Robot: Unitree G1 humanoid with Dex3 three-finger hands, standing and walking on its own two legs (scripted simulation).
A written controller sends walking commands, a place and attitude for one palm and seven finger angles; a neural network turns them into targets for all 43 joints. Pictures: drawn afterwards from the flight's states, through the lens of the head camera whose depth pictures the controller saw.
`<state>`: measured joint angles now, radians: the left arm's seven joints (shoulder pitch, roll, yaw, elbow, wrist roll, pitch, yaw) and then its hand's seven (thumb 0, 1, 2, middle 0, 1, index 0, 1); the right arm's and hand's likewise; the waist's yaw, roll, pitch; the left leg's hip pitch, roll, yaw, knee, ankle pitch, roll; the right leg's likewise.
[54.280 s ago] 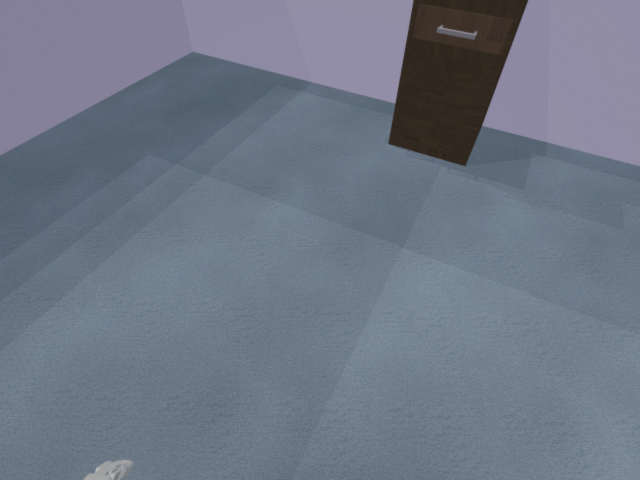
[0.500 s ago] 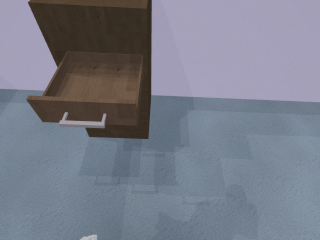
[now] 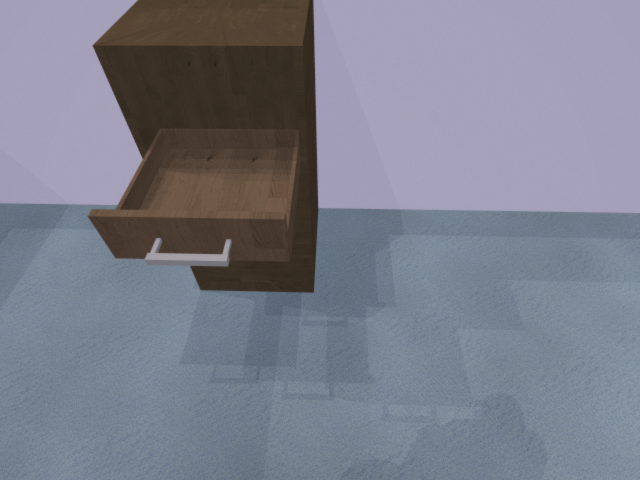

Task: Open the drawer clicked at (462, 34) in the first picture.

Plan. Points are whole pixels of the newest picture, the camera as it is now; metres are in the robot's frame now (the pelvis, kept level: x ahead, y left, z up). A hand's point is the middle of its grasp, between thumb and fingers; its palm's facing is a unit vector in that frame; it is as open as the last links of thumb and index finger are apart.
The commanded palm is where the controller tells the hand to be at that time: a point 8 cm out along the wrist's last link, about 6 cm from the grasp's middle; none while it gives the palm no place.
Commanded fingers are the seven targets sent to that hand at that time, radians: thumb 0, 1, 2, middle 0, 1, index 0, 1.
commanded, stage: let the arm hang, fingers relaxed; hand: left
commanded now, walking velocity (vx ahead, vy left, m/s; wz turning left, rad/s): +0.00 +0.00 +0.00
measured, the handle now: (190, 251) +0.54 +0.30 -0.13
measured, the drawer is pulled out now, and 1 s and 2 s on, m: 0.30 0.30 0.30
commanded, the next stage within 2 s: look to check the result in 0.32 s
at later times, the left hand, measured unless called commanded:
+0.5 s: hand out of the picture -0.02 +0.16 -0.18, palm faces +0.04 -0.98 -0.18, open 7.4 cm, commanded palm none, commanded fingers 0.00 0.90 0.90 -0.20 -0.30 -0.20 -0.30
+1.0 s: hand out of the picture +0.01 +0.16 -0.17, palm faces +0.04 -0.98 -0.20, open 7.3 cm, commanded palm none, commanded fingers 0.00 0.90 0.90 -0.20 -0.30 -0.20 -0.30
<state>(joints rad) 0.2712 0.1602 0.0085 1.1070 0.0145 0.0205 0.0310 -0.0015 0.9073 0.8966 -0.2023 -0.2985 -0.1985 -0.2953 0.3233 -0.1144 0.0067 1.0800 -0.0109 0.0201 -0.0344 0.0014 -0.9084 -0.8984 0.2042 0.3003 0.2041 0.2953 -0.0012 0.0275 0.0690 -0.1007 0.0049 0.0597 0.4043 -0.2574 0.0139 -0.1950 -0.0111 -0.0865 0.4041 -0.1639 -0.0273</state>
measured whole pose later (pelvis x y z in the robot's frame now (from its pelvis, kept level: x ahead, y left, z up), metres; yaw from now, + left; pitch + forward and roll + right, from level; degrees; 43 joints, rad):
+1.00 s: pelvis +0.01 -0.01 +0.00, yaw +0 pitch -2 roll +0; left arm 0.25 0.13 0.02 1.15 0.01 0.00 0.04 0.00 0.91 0.90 -0.20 -0.30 -0.20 -0.30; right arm 0.32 -0.11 -0.01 1.11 -0.01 0.01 -0.05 0.00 -0.91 -0.90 0.20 0.30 0.20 0.30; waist 0.00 0.02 0.08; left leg -0.10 0.02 0.05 0.39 -0.26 0.00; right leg -0.20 0.00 -0.09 0.40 -0.18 -0.04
